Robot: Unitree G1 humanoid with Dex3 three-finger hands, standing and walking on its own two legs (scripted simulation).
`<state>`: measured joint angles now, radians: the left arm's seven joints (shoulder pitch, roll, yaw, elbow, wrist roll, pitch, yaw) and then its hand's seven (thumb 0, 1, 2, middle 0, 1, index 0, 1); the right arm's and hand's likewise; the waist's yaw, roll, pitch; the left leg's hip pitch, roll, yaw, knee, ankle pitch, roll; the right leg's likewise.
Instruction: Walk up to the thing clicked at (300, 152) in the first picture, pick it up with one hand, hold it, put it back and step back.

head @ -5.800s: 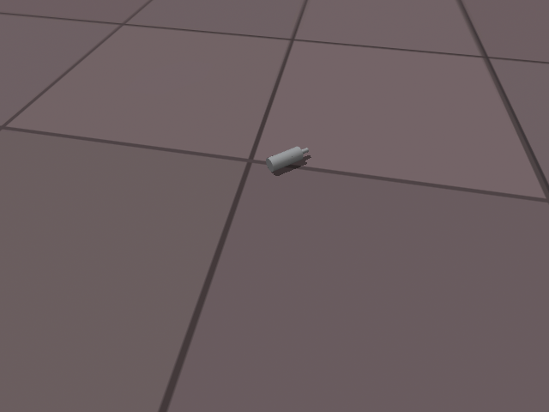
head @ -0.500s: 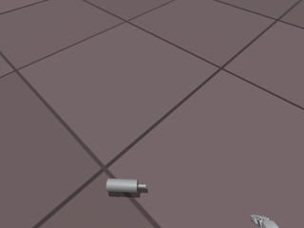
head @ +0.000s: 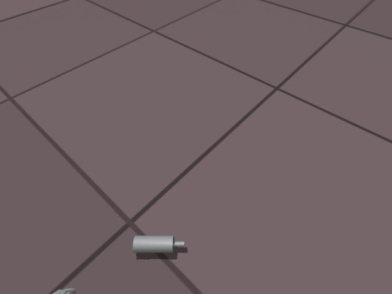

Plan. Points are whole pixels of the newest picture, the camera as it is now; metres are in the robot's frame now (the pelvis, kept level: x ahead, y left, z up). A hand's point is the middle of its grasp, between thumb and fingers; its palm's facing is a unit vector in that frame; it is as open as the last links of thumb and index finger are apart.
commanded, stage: walk up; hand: left
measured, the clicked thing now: (159, 244) +0.43 +0.19 -0.74
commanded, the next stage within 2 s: stand in 0.02 s
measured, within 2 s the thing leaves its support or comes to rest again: neither
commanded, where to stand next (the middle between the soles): +0.03 +0.02 m, yaw +0 degrees
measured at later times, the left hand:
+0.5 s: hand out of the picture +0.09 +0.24 -0.15, palm faces -0.01 -0.94 -0.34, open 7.4 cm
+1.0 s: hand out of the picture +0.08 +0.24 -0.15, palm faces -0.01 -0.94 -0.35, open 7.4 cm
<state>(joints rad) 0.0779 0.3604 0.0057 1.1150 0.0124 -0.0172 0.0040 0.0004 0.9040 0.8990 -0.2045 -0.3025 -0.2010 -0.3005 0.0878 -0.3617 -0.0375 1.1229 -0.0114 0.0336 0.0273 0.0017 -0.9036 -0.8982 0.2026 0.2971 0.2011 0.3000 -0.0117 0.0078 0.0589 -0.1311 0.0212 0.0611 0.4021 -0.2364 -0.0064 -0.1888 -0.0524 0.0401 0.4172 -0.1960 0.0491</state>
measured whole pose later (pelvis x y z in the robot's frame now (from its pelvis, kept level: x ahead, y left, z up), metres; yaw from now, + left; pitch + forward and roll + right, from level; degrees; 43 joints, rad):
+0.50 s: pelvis +0.00 -0.01 +0.01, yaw +1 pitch -2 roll +0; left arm 0.09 0.35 0.00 1.12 0.01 -0.01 -0.01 0.00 0.90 0.90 -0.20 -0.30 -0.20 -0.30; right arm 0.06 -0.34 -0.02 1.15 -0.01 0.00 0.01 0.00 -0.90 -0.90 0.20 0.30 0.20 0.30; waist -0.01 0.00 0.05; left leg -0.08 0.04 0.04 0.31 -0.19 -0.03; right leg -0.13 -0.03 0.01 0.33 -0.16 0.03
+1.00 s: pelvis +0.00 -0.02 +0.01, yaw +1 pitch -2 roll +0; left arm 0.10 0.36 0.00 1.13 0.01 -0.01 -0.01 0.00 0.90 0.90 -0.20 -0.30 -0.20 -0.30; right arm 0.10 -0.35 -0.01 1.15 -0.01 0.00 0.01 0.00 -0.90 -0.90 0.20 0.30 0.20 0.30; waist -0.01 0.00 0.05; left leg -0.08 0.05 0.03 0.31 -0.19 -0.04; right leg -0.14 -0.03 0.01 0.34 -0.16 0.02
